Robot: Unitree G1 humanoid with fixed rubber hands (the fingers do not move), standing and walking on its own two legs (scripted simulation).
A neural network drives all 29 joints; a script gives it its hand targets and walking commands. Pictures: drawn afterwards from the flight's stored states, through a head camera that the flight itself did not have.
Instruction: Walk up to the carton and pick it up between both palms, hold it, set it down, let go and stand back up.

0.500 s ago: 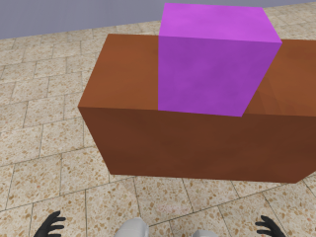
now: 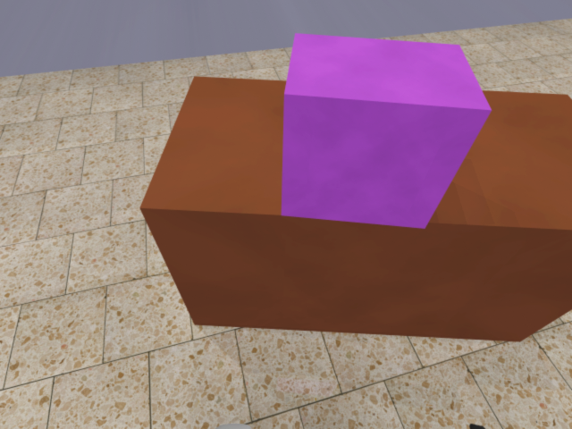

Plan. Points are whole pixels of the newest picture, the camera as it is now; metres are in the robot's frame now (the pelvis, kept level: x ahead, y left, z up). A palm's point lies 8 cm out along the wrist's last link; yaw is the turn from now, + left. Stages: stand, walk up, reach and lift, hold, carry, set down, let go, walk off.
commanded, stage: walk up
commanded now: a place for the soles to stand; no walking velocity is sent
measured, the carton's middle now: (363, 136) +0.62 -0.12 +0.04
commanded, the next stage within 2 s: none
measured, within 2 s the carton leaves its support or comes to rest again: neither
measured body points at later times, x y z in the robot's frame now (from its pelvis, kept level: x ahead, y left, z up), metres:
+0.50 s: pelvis +0.07 -0.09 -0.03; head +0.06 -0.08 +0.42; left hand +0.12 +0.24 -0.14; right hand +0.09 -0.44 -0.14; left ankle +0.09 +0.03 -0.69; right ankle +0.10 -0.21 -0.74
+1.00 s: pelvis +0.19 -0.08 -0.02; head +0.25 -0.07 +0.42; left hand +0.30 +0.23 -0.16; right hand +0.24 -0.38 -0.14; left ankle +0.18 -0.01 -0.74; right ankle +0.23 -0.25 -0.72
